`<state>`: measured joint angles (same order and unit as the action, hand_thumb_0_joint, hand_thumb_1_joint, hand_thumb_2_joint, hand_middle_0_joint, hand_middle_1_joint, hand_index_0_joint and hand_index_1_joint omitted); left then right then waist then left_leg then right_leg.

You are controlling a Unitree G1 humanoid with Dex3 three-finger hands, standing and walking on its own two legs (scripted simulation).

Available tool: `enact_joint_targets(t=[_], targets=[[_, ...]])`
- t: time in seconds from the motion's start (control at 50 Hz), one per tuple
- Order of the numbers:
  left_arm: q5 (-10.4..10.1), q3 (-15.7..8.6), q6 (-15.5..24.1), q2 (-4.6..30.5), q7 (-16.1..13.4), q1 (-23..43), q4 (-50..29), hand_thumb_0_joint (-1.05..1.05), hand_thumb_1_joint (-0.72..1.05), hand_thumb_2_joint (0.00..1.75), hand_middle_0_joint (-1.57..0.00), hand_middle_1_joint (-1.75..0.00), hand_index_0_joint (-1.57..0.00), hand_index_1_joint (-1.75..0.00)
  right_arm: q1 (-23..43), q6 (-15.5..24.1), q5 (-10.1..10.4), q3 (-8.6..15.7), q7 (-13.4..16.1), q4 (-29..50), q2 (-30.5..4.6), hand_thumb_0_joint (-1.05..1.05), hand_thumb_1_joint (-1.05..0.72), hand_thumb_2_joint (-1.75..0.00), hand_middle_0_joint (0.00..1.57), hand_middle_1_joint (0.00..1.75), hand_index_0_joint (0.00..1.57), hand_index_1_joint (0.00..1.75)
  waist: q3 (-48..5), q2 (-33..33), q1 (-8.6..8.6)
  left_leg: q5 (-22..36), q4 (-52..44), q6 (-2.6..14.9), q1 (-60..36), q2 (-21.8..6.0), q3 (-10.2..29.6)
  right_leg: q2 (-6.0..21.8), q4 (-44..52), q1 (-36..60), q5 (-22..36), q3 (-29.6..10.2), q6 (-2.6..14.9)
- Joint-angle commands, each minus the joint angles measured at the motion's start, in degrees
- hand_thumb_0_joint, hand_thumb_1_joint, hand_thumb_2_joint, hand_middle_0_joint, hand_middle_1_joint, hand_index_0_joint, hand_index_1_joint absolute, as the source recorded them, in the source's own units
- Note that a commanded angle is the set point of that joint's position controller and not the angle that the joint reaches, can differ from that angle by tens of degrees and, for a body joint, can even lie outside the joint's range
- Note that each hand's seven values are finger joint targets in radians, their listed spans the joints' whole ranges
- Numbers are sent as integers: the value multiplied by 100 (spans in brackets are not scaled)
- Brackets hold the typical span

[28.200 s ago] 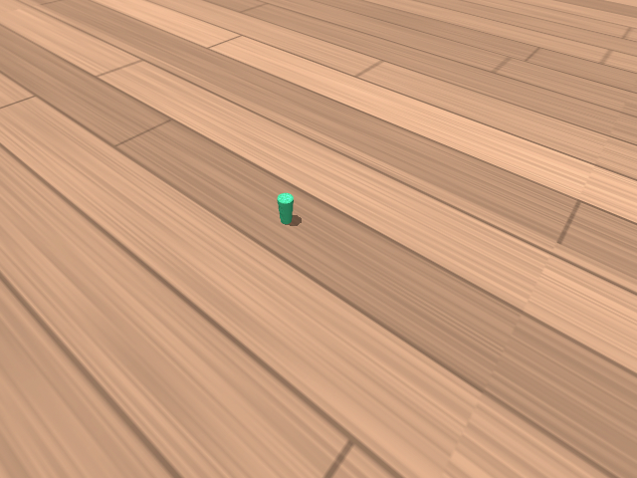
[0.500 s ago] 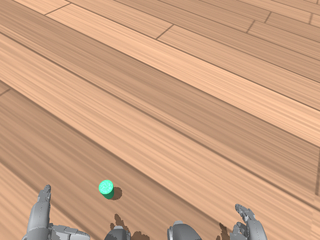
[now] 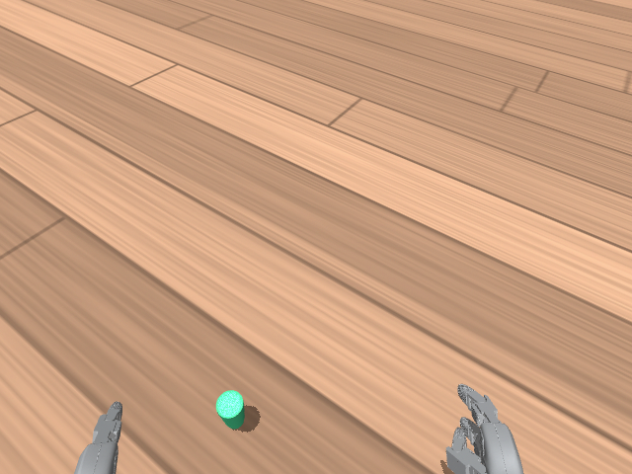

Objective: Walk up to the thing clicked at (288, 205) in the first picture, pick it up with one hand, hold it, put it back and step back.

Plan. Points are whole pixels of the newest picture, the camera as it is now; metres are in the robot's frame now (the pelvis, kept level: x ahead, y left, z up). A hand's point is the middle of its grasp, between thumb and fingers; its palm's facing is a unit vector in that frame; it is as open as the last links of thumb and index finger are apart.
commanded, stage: home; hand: left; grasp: from the side
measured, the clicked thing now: (232, 412) +0.42 +0.18 -0.65
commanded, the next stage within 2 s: stand in 1.40 s
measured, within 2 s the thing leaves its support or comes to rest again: neither
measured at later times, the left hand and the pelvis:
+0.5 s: hand out of the picture +0.17 +0.17 -0.05, palm faces +0.10 -0.95 -0.29, open 17.7 cm; pelvis +0.00 -0.01 +0.00, yaw +0 degrees
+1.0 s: hand out of the picture +0.16 +0.17 -0.05, palm faces +0.10 -0.95 -0.29, open 17.6 cm; pelvis -0.01 -0.01 +0.00, yaw +0 degrees
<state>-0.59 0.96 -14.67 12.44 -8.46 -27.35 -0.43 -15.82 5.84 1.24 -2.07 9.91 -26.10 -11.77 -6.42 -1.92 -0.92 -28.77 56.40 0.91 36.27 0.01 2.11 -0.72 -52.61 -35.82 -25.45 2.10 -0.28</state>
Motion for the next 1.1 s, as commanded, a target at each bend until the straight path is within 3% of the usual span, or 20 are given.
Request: enact_joint_targets(t=[0.0,0.06,0.1,0.2,0.32,0.4,0.52,0.66,0.76,0.86,1.0,1.08], targets=[[52,-314,331,586,-71,346,-1245,0,-59,3,-5,-5,-4,-5,254,336,-43,304,79,761,-702,0,-90,-90,20,30,20,30,-758,-221,-91,1543,-1001,-73,-524,2,-26,-76,725,644,1222,69,121],[45,-311,310,537,-59,165,-1064,0,-60,3,-4,-5,-4,-5,283,341,-38,291,82,753,-706,0,-90,-90,20,30,20,30,-691,41,-118,1679,-982,-56,-501,-10,-11,-75,744,686,1351,78,103],[36,-325,305,518,-58,27,-1007,0,-60,3,-4,-5,-4,-5,297,333,-35,279,66,733,-694,0,-90,-90,20,30,20,30,-536,-35,-51,1675,-992,-59,-455,-4,-21,-69,777,652,1338,92,106],[30,-327,320,496,-20,111,-859,0,-59,3,-4,-5,-4,-5,323,330,-28,305,26,724,-718,0,-90,-90,20,30,20,30,-373,53,-33,1498,-1054,-48,-334,6,-37,-60,840,640,1205,95,99],[39,-376,345,551,-13,143,-935,0,-61,2,-4,-5,-4,-5,292,360,-29,333,16,698,-724,0,-90,-90,20,30,20,30,-622,-80,-53,1730,-1006,-65,-526,0,-59,-64,782,727,1423,75,102],[37,-317,357,501,-8,233,-970,0,-61,1,-4,-4,-4,-4,297,364,-37,318,34,702,-709,0,-90,-90,20,30,20,30,-593,-19,-72,1609,-1057,-55,-508,-23,-17,-76,792,678,1285,99,116],[38,-310,367,481,8,244,-827,0,-58,4,-5,-5,-5,-5,347,415,-43,319,36,679,-708,0,-90,-90,20,30,20,30,-325,104,-57,896,-1132,-4,-285,22,-73,-46,994,551,716,60,75],[47,-367,385,533,6,177,-800,0,-61,2,-4,-5,-4,-5,334,449,-40,326,60,662,-706,0,-90,-90,20,30,20,30,-537,114,-52,1241,-1061,-12,-434,23,-87,-46,947,661,1009,55,78],[30,-323,406,491,10,412,-833,0,-58,4,-5,-5,-5,-5,379,475,-34,325,55,631,-729,0,-90,-90,20,30,20,30,-256,64,-56,776,-1191,-7,-294,13,-80,-39,997,517,602,50,84],[29,-273,413,487,21,287,-912,0,-56,5,-5,-6,-5,-5,366,496,-27,325,49,634,-723,0,-90,-90,20,30,20,30,-374,19,-39,991,-1175,-13,-403,13,-86,-39,970,573,787,50,90],[41,-387,433,561,27,229,-875,0,-57,4,-5,-5,-5,-5,348,488,-48,311,70,610,-686,0,-90,-90,20,30,20,30,-561,247,-35,1300,-994,19,-427,41,-127,0,1008,740,1130,-4,53],[32,-334,445,489,23,279,-933,0,-58,4,-5,-5,-5,-5,350,499,-42,306,56,597,-692,0,-90,-90,20,30,20,30,-411,8,-18,1156,-1113,-13,-428,25,-118,-9,967,660,979,17,83]])
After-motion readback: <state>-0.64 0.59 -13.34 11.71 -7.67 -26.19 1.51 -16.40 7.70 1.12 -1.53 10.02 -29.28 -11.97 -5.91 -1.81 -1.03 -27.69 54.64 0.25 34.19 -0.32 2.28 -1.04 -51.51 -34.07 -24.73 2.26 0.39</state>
